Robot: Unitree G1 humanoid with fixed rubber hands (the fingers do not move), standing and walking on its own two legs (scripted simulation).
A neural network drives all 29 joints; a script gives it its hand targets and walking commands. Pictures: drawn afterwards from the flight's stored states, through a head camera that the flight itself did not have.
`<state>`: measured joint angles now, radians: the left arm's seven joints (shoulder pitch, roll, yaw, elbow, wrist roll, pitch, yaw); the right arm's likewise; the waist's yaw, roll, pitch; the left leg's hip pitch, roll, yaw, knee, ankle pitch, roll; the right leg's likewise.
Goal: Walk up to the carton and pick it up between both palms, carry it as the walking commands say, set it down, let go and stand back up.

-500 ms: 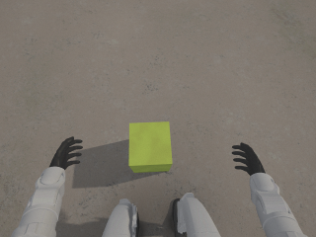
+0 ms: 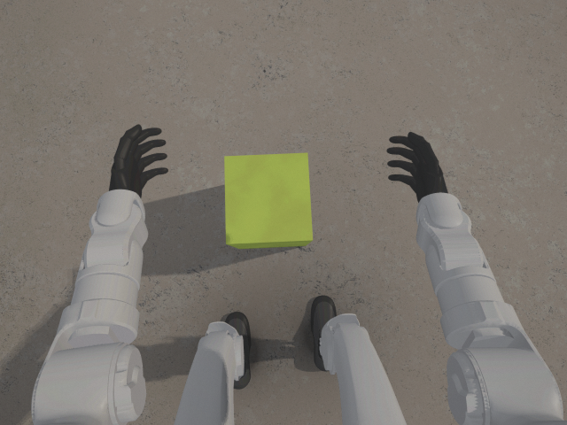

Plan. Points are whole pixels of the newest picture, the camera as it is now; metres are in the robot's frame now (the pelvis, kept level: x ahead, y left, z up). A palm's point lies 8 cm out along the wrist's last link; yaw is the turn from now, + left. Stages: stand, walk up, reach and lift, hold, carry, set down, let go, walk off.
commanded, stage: reach and lift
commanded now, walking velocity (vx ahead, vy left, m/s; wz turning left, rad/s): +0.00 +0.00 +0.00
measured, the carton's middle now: (269, 206) +0.47 +0.04 -0.55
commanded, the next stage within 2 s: none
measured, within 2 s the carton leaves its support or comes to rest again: neither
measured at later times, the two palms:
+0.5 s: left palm (165, 181) +0.45 +0.20 -0.17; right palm (393, 185) +0.44 -0.17 -0.19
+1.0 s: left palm (193, 198) +0.45 +0.19 -0.32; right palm (368, 199) +0.45 -0.17 -0.34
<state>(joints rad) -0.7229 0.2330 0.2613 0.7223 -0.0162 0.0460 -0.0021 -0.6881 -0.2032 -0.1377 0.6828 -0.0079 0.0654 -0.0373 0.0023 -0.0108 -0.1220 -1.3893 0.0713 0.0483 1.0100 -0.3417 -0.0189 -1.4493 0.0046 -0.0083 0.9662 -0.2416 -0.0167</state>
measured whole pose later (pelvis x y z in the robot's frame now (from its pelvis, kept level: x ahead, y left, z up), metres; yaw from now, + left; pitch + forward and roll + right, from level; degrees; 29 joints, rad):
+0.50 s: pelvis -0.02 +0.00 -0.05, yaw +1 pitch +52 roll +2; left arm -0.93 0.18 0.33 0.79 0.02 0.02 0.01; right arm -0.88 -0.15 -0.24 0.74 -0.01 0.07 -0.06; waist 0.00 -0.01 -0.20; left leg -1.74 0.07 0.05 1.19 -0.36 -0.02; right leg -1.80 0.00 0.00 1.14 -0.25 -0.02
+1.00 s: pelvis -0.05 +0.00 -0.19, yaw +3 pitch +52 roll +4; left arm -1.10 0.23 0.24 0.87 -0.09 0.05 0.10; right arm -1.08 -0.22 -0.24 0.84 0.02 0.08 -0.12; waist 0.00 -0.01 -0.08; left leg -2.13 0.07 0.04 1.73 -0.50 -0.02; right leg -2.22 -0.01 0.02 1.68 -0.38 -0.02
